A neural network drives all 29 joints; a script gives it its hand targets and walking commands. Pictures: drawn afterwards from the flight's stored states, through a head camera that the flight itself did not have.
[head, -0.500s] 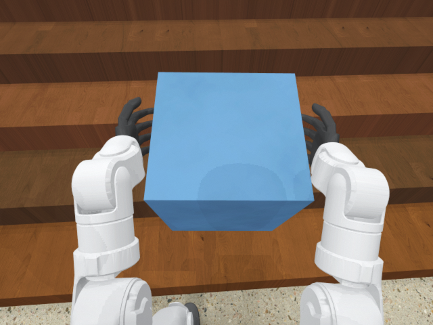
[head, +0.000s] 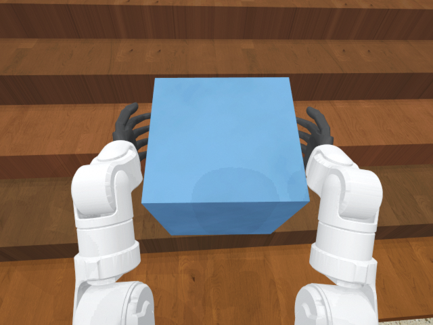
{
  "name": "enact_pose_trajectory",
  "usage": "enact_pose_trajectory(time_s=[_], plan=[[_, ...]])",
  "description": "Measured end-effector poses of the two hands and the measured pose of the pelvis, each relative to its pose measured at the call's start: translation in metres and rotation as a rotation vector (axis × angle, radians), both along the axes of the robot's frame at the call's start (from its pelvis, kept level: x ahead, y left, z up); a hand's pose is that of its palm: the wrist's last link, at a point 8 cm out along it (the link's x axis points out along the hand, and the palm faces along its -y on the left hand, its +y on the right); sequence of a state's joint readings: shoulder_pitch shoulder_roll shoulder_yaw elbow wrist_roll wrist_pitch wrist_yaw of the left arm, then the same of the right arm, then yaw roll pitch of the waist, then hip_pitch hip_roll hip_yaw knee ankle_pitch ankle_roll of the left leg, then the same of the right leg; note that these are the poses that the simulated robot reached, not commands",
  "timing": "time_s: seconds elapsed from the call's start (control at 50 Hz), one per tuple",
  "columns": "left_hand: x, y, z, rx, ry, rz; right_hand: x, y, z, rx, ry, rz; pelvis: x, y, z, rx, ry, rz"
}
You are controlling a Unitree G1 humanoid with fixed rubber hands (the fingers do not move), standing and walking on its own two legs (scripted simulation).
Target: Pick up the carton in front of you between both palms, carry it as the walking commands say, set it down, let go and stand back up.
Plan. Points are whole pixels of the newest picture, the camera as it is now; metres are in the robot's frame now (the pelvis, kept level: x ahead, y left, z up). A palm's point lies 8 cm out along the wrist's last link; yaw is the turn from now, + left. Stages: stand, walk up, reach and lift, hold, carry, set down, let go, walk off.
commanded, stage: carry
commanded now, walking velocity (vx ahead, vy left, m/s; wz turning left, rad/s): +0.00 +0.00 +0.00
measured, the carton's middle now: (221, 167) +0.37 +0.00 +0.08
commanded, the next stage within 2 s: none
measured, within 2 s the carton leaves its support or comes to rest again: neither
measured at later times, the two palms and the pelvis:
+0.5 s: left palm (135, 171) +0.33 +0.14 +0.11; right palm (318, 180) +0.33 -0.16 +0.12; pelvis +0.00 +0.00 +0.00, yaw -1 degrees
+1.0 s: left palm (131, 189) +0.30 +0.14 +0.12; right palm (327, 199) +0.29 -0.16 +0.12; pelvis -0.04 +0.00 +0.00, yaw -1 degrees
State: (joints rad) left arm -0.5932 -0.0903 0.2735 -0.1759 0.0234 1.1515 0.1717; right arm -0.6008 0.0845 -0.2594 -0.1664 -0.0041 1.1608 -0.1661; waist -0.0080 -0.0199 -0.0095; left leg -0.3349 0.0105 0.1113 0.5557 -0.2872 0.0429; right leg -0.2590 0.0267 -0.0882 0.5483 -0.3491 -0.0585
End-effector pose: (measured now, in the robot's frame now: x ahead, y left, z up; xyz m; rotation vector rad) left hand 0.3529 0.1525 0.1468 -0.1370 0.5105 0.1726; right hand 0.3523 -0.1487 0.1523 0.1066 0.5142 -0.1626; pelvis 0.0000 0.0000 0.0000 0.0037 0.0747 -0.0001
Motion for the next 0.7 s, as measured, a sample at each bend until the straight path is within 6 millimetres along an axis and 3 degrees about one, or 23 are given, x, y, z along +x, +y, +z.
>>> enact_pose_trajectory(time_s=[0.06,0.14,0.28,0.7], plan=[[0.005,-0.002,0.001,0.013,0.045,-0.008,0.004,-0.002,0.001,-0.007,0.042,0.000,0.010,-0.002,0.002,0.001,-0.006,-0.001],[0.005,-0.006,-0.011,0.015,0.133,-0.008,0.003,-0.005,-0.015,0.019,0.130,-0.013,0.017,-0.001,0.005,0.001,-0.014,-0.005],[0.001,-0.010,-0.033,0.006,0.166,-0.009,-0.007,-0.010,-0.042,0.049,0.164,-0.039,0.009,0.001,0.002,-0.002,-0.027,-0.015],[-0.037,-0.009,-0.027,0.011,0.121,-0.017,-0.044,-0.009,-0.033,0.015,0.118,-0.023,-0.016,-0.001,0.002,-0.001,-0.066,-0.016]])
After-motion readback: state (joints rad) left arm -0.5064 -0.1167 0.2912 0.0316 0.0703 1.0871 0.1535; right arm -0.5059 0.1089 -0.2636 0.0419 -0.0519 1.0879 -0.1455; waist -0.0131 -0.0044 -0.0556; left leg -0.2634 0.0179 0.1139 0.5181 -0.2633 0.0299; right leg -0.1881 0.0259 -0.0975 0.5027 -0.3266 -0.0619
